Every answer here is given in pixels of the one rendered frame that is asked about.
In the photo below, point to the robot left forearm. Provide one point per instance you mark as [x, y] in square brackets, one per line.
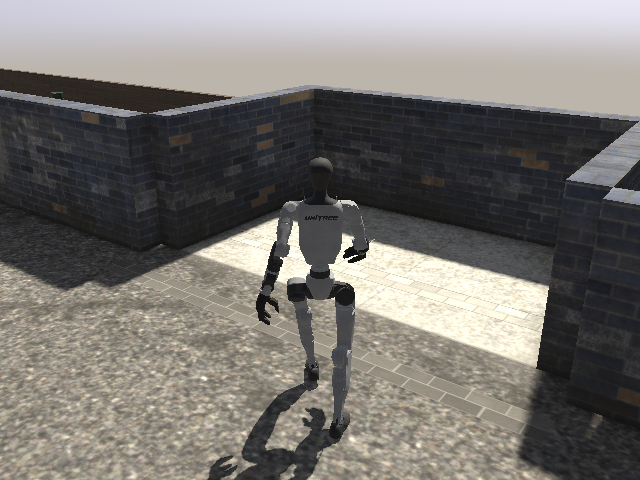
[271, 273]

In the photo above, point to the robot left shin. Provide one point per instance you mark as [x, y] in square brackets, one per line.
[307, 339]

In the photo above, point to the robot right forearm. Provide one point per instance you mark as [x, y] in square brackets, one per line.
[362, 252]

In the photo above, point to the left robot thigh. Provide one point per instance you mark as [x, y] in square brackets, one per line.
[297, 294]

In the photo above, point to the right robot upper arm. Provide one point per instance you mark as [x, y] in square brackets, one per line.
[352, 212]

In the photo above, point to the robot left hand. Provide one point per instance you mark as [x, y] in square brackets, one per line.
[260, 307]

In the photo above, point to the left robot upper arm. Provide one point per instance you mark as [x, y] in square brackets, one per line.
[288, 212]

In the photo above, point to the robot right hand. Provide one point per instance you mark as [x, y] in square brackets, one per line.
[351, 252]

